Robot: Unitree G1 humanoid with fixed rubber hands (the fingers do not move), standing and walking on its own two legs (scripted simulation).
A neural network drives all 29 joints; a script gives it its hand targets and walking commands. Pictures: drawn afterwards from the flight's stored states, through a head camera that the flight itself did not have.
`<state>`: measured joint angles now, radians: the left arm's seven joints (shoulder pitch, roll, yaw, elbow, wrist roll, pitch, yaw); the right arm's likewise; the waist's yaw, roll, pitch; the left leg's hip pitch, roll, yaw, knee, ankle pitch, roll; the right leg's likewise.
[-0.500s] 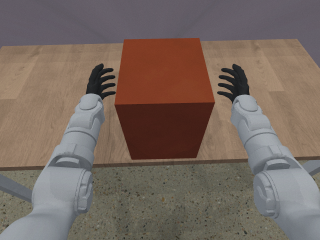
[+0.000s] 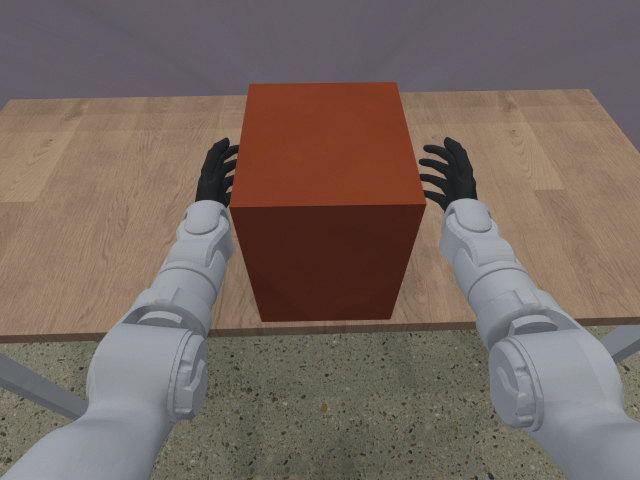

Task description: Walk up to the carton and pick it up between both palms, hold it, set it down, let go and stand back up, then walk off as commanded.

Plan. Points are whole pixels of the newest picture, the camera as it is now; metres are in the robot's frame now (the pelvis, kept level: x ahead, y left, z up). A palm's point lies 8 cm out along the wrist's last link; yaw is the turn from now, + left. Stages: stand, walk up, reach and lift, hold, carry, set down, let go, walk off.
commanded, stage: reach and lift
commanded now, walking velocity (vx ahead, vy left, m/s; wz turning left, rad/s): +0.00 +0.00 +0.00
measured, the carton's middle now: (324, 209) +0.46 +0.03 +0.06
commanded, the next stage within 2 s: none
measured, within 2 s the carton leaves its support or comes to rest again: leaves its support in 1.56 s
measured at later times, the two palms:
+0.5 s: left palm (216, 206) +0.43 +0.16 +0.10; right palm (441, 212) +0.41 -0.12 +0.10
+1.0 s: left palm (217, 206) +0.43 +0.17 +0.10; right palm (438, 216) +0.42 -0.12 +0.09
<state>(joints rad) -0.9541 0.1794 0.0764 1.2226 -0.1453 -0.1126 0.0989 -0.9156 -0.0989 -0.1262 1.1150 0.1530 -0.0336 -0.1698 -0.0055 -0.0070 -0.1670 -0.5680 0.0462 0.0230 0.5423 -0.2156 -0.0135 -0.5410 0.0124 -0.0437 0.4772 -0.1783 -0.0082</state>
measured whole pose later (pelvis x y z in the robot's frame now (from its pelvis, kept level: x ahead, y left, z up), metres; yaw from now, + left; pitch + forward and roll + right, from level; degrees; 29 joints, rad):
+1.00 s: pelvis +0.03 +0.01 +0.02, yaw +1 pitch +1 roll -1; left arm -0.73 -0.09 0.49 0.77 0.39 0.04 0.01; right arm -0.67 0.15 -0.53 0.87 -0.34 -0.21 -0.07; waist -0.01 -0.03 0.05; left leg -0.17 0.03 0.03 0.38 -0.22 0.00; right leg -0.12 0.00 -0.04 0.28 -0.16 0.01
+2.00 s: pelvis -0.01 +0.01 +0.02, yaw -1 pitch +6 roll -1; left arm -0.81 -0.05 0.44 0.98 0.34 -0.14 0.11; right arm -0.80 0.05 -0.57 1.16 -0.37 -0.44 -0.11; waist 0.01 -0.08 -0.06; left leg -0.33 0.03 0.06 0.33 -0.11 0.00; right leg -0.31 0.01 -0.01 0.26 -0.06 0.00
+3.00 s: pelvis -0.02 +0.02 +0.01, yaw +2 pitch -9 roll -2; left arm -0.79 -0.02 0.25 0.47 0.29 0.57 0.13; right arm -0.80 -0.03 -0.15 0.85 0.12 0.13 -0.13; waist -0.08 -0.06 0.02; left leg -0.09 0.01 0.01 0.43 -0.19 0.02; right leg -0.01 -0.02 -0.06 0.28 -0.12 0.03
